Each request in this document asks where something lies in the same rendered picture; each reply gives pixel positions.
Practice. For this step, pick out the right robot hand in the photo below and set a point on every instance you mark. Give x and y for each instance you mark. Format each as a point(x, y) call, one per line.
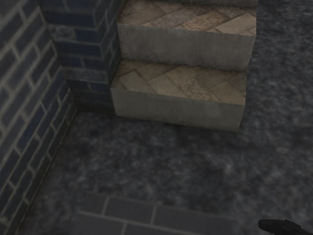
point(281, 227)

